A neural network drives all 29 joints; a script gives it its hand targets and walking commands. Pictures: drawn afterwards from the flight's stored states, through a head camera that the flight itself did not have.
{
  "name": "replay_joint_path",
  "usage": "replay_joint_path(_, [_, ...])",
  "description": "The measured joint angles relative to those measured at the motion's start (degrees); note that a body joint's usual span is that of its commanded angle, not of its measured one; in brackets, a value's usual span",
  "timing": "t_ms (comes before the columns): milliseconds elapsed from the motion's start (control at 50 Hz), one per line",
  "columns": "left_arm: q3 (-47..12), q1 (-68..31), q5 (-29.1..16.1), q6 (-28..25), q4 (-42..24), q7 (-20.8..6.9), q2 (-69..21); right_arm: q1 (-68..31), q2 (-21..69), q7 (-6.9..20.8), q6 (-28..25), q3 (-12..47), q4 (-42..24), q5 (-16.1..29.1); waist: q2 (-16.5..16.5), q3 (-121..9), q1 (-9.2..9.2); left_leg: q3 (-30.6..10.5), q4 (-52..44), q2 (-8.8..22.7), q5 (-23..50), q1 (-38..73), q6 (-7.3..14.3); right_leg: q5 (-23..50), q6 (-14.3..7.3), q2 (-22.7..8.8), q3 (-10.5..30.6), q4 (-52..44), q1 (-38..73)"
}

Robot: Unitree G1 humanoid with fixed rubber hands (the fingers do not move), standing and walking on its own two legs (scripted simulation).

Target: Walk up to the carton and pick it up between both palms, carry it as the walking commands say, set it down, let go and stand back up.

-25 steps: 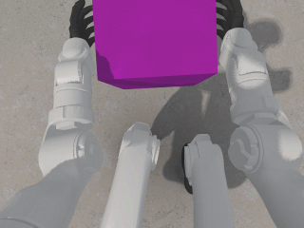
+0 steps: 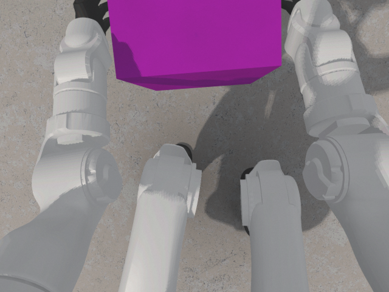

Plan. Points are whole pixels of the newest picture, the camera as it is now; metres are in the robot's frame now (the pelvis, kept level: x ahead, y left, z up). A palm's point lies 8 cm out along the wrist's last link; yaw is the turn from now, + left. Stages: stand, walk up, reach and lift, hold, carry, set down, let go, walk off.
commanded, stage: set down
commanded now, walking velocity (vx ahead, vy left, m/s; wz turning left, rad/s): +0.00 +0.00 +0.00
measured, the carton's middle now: out of the picture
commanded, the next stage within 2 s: none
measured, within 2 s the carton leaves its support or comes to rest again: rests again in 0.72 s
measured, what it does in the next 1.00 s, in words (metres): stands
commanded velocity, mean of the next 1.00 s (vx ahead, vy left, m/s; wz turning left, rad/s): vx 0.00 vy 0.00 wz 0.00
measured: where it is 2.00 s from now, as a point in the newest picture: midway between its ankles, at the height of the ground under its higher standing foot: (213, 202)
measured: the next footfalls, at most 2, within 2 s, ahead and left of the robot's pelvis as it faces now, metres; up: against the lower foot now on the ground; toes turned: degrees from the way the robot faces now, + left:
none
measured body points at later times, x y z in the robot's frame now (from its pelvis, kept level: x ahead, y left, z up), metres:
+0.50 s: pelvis +0.00 -0.01 -0.01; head +0.36 +0.04 +0.24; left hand +0.50 +0.28 -0.18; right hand +0.57 -0.04 -0.19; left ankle +0.12 +0.12 -0.37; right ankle +0.09 -0.12 -0.37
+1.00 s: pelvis -0.01 -0.01 -0.02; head +0.36 +0.04 +0.23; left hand +0.50 +0.27 -0.20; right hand +0.57 -0.05 -0.20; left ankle +0.12 +0.12 -0.37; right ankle +0.09 -0.11 -0.37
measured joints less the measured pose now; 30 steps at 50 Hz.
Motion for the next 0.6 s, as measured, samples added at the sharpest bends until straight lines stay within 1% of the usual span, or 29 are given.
replay_joint_path(140, [0.1,-0.3,-1.1,-1.0,0.9,-0.2,0.6,-0.5,-0.5,-0.8,-0.4,2.5,0.2,1.7,0.1,1.1,0.33,0.5,1.7,1.0,-0.9,-0.3,-0.1,-0.4,-0.4,0.3,-0.1,2.0,-0.9])
replay_joint_path(300, [0.2,-0.4,-1.1,-1.0,1.9,-0.8,1.5,-1.0,0.1,-1.4,-0.6,2.4,1.1,1.5,-0.8,1.7,0.61,0.5,2.2,1.5,-1.1,-0.1,-0.4,-0.2,-1.2,0.1,-0.6,2.7,-1.2])
replay_joint_path(460, [-0.3,-1.5,-1.1,-1.1,3.3,-1.3,2.4,-2.3,0.1,-1.3,-0.9,1.8,2.4,0.7,-1.0,3.4,0.54,0.8,2.6,2.0,-0.7,0.3,-0.1,0.2,-1.3,-0.3,-0.8,3.1,-0.8])
replay_joint_path(600, [-1.1,-2.7,-1.1,-1.5,4.5,-1.2,2.3,-2.7,-1.1,-0.7,-1.2,2.3,3.1,1.2,-0.9,5.2,0.47,1.2,3.4,2.4,-0.8,0.6,0.5,0.1,-1.2,-0.6,-0.9,3.8,-0.4])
